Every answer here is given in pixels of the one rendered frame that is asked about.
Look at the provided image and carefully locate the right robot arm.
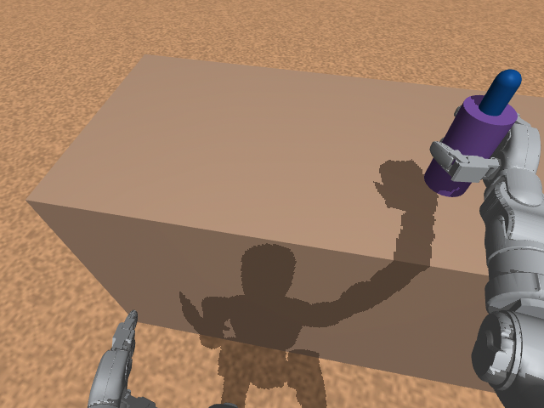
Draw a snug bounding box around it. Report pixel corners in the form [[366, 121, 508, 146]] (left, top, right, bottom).
[[471, 168, 544, 408]]

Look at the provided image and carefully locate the bottle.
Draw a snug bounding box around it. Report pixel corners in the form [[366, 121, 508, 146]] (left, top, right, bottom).
[[424, 70, 522, 197]]

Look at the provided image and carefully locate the right robot hand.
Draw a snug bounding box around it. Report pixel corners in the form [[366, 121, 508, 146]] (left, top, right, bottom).
[[430, 105, 541, 187]]

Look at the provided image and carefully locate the left robot hand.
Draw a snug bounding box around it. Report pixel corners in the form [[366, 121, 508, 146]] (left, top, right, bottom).
[[88, 310, 157, 408]]

